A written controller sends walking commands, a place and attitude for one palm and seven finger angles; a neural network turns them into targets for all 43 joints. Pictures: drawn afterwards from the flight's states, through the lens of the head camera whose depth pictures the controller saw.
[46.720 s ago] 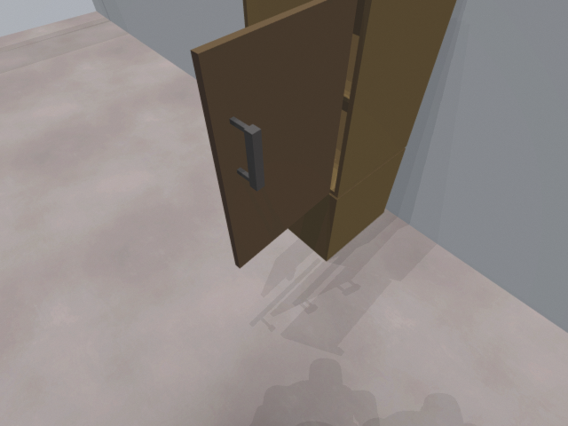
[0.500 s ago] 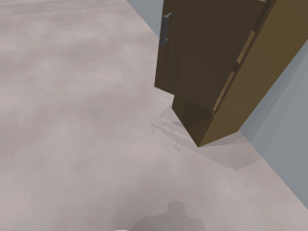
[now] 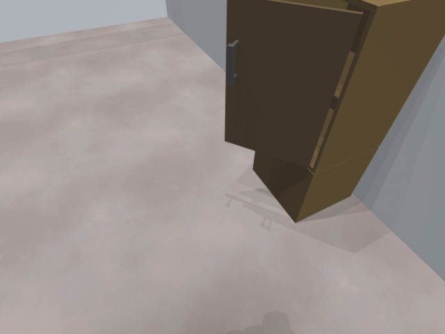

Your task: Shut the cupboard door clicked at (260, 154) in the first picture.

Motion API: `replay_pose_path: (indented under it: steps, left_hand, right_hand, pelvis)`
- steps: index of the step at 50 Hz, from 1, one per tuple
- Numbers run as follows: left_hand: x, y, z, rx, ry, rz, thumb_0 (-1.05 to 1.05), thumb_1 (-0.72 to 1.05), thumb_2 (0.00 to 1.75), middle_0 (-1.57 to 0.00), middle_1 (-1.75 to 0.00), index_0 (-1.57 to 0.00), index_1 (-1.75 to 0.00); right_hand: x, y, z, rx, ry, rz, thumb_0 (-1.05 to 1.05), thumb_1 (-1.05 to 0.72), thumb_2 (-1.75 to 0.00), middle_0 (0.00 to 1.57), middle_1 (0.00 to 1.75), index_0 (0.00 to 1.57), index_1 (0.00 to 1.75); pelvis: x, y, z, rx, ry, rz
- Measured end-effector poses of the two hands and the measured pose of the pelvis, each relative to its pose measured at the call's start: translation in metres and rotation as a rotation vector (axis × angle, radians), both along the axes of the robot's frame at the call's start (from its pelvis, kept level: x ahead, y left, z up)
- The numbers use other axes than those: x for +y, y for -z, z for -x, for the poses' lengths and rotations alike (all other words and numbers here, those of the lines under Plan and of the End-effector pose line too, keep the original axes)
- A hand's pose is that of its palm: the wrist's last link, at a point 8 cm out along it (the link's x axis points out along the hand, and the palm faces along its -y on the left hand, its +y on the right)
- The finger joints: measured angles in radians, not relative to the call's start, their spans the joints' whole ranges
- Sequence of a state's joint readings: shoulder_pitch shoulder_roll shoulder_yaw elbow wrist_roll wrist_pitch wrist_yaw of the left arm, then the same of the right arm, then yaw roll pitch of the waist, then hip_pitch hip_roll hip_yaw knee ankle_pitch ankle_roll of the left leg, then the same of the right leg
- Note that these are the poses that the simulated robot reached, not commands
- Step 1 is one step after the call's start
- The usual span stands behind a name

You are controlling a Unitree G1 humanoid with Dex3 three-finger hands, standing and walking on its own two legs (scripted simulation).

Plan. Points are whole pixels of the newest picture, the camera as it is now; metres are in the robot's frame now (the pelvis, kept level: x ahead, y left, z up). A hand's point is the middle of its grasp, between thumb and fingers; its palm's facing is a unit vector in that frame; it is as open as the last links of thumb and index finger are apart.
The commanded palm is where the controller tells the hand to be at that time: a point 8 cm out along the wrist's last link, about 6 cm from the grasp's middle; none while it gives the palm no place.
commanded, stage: let the arm hang, fingers relaxed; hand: left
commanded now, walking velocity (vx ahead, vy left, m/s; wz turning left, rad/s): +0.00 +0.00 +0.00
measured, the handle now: (233, 62) +0.94 +0.02 +0.05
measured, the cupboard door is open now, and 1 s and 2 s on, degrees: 37 37 37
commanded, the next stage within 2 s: look to check the result in 0.24 s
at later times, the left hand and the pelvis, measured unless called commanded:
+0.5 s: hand out of the picture -0.01 +0.16 -0.17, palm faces +0.00 -0.97 -0.23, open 7.4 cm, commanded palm none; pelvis +0.01 -0.03 +0.00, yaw +0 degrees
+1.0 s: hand out of the picture +0.05 +0.14 -0.17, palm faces +0.02 -0.97 -0.22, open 7.4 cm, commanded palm none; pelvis +0.03 -0.05 +0.00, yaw +0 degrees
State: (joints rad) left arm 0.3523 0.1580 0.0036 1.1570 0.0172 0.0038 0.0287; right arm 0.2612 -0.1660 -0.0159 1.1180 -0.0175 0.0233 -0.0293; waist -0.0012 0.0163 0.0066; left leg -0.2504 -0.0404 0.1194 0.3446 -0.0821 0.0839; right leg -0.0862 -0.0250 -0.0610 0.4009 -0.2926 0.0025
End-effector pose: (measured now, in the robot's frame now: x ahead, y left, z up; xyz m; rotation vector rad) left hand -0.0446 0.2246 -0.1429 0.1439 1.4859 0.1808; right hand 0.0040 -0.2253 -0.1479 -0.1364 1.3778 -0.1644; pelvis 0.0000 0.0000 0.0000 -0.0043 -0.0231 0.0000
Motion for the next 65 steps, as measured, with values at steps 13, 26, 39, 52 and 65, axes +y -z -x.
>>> replay_pose_path:
  steps: [13,26,39,52,65]
  left_hand:
    - [-0.012,0.001,-0.032,-0.072,0.032,0.006,0.00,0.90,0.90,-0.20,-0.30,-0.20,-0.30]
    - [-0.014,-0.003,-0.038,-0.033,0.038,-0.026,0.00,0.90,0.90,-0.20,-0.30,-0.20,-0.30]
    - [-0.027,-0.003,-0.071,-0.080,0.047,-0.028,0.00,0.90,0.90,-0.20,-0.30,-0.20,-0.30]
    - [-0.042,0.001,-0.086,-0.105,0.021,-0.021,0.00,0.90,0.90,-0.20,-0.30,-0.20,-0.30]
    - [-0.013,0.035,-0.055,-0.087,-0.151,-0.010,0.00,0.90,0.90,-0.21,-0.30,-0.20,-0.30]
  right_hand:
    - [-0.024,-0.004,0.004,0.000,0.014,0.027,0.00,-0.91,-0.90,0.20,0.30,0.20,0.30]
    - [-0.041,-0.002,0.007,0.057,0.014,0.028,0.01,-0.91,-0.90,0.20,0.30,0.20,0.30]
    - [-0.054,-0.003,-0.033,0.001,-0.014,0.033,0.00,-0.91,-0.90,0.20,0.30,0.20,0.30]
    - [-0.055,0.000,-0.055,-0.020,-0.032,0.023,0.00,-0.91,-0.90,0.20,0.30,0.20,0.30]
    - [-0.030,0.018,-0.088,0.008,-0.160,0.045,0.01,-0.91,-0.90,0.20,0.30,0.20,0.30]
  pelvis:
    - [-0.012,-0.001,-0.001,-0.003,0.001,-0.002]
    - [-0.027,-0.001,-0.011,-0.006,0.000,-0.003]
    - [-0.039,-0.001,-0.025,-0.007,0.001,-0.008]
    - [-0.047,0.002,-0.035,-0.003,-0.020,-0.011]
    - [-0.020,0.032,-0.043,-0.011,-0.187,-0.006]
